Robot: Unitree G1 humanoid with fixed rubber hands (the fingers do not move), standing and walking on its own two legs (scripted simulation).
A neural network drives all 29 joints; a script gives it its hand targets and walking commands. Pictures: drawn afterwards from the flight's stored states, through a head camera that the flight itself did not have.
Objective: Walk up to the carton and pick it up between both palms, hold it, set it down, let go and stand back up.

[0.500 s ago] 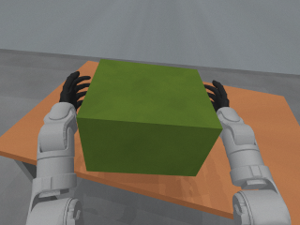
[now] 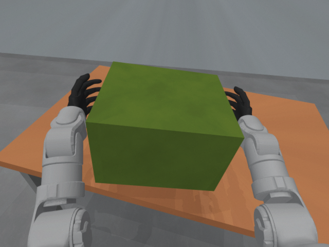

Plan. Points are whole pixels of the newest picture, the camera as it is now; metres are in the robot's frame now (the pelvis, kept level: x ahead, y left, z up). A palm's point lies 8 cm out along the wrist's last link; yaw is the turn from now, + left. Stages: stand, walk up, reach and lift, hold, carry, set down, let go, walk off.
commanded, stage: hold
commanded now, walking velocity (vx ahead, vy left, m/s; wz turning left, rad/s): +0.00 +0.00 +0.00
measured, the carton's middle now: (161, 124) +0.39 +0.00 +0.13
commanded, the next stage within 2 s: set down in 1.86 s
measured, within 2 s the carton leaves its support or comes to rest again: neither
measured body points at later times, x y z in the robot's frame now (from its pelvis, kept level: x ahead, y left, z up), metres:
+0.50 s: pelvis +0.01 +0.00 +0.00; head -0.03 +0.02 +0.45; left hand +0.38 +0.19 +0.19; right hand +0.38 -0.20 +0.17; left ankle +0.00 +0.12 -0.75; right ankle +0.02 -0.11 -0.75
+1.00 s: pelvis +0.01 +0.00 +0.00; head -0.04 +0.02 +0.45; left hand +0.39 +0.19 +0.19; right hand +0.39 -0.20 +0.18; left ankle +0.00 +0.12 -0.75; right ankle +0.02 -0.11 -0.75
